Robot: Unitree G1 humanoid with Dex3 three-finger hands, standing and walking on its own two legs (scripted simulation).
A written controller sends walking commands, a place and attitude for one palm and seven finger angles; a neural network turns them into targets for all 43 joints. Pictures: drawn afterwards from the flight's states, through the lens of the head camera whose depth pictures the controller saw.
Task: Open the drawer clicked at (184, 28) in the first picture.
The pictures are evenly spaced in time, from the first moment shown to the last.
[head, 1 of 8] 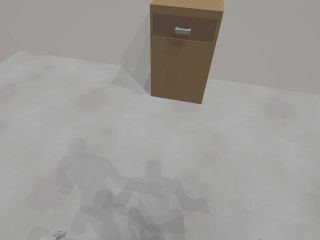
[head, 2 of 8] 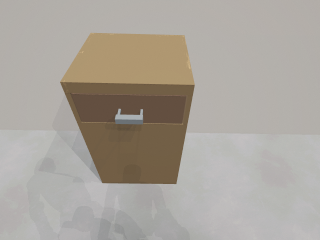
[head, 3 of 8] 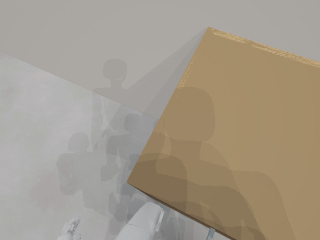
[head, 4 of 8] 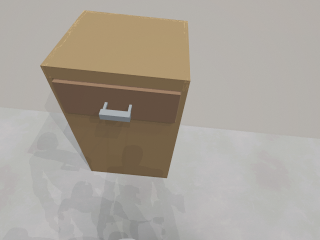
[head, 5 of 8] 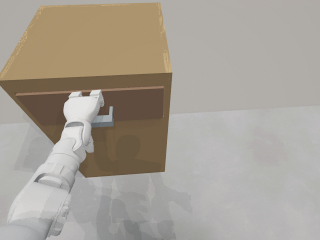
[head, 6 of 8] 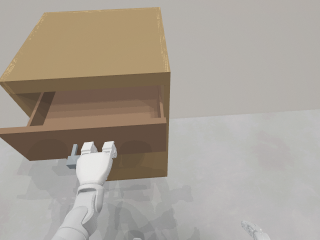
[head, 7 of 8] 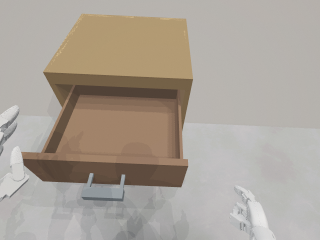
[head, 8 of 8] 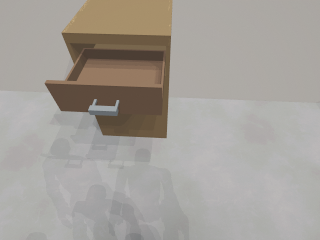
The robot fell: no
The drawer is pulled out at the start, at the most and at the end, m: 0.00 0.30 0.29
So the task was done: yes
